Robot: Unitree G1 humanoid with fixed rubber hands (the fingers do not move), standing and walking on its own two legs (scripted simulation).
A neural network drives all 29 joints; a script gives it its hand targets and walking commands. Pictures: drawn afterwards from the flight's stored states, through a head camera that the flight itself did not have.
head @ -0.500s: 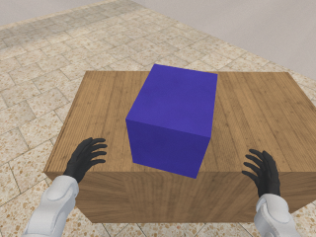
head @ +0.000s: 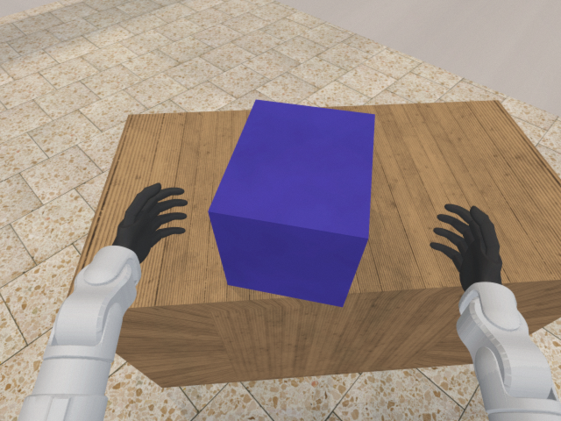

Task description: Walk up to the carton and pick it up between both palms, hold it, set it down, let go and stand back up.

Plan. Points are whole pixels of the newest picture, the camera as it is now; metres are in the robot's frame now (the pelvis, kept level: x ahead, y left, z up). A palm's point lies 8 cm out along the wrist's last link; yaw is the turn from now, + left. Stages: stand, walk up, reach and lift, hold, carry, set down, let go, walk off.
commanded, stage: reach and lift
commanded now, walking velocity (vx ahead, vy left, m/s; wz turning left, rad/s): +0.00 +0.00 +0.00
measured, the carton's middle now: (298, 202) +0.46 -0.02 -0.01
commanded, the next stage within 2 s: none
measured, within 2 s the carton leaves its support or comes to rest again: neither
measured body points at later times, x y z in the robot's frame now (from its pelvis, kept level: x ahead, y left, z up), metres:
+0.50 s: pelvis -0.02 +0.00 +0.00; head +0.01 +0.01 +0.45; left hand +0.42 +0.18 +0.12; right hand +0.34 -0.25 +0.11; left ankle -0.02 +0.10 -0.75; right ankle +0.00 -0.13 -0.75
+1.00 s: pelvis -0.01 -0.02 +0.00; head +0.02 +0.01 +0.45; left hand +0.47 +0.16 +0.15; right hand +0.39 -0.25 +0.13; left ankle -0.02 +0.10 -0.75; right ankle +0.00 -0.13 -0.75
